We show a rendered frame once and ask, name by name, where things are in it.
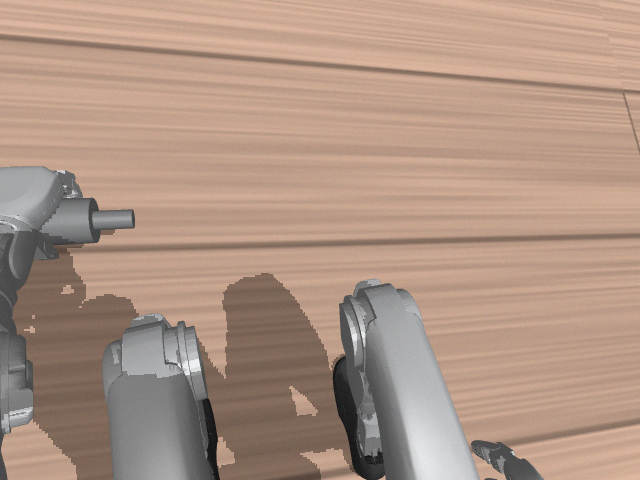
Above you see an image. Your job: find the right robot foot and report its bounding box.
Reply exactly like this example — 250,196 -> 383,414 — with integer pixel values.
333,356 -> 385,480

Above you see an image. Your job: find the right robot hand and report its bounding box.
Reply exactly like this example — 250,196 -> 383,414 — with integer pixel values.
471,440 -> 544,480

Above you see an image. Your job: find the left robot arm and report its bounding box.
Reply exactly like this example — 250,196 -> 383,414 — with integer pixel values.
0,216 -> 38,480

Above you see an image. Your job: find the left robot hand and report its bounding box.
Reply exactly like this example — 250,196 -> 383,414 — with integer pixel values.
0,166 -> 83,260

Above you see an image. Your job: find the bottle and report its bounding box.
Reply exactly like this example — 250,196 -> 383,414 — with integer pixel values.
39,198 -> 135,245

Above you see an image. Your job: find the left robot foot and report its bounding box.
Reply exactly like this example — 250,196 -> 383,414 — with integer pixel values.
202,398 -> 220,480

